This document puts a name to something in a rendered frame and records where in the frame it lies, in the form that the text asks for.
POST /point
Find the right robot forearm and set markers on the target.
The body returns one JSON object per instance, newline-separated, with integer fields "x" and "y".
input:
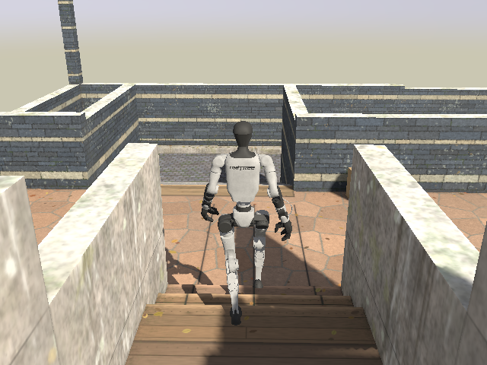
{"x": 280, "y": 207}

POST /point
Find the right robot hand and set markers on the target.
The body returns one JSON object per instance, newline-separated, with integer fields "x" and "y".
{"x": 287, "y": 231}

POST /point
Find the humanoid robot torso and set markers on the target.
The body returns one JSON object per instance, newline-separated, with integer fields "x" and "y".
{"x": 242, "y": 175}

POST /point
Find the robot right upper arm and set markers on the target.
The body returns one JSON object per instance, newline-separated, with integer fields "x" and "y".
{"x": 271, "y": 178}

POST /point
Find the left robot forearm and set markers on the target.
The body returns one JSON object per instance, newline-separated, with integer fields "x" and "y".
{"x": 207, "y": 199}

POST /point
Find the left robot hand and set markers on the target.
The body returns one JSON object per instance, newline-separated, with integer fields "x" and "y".
{"x": 211, "y": 210}

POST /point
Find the robot left foot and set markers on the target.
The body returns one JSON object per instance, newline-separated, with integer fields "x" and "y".
{"x": 235, "y": 318}

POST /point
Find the robot left upper arm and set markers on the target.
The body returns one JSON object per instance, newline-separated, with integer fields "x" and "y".
{"x": 215, "y": 172}

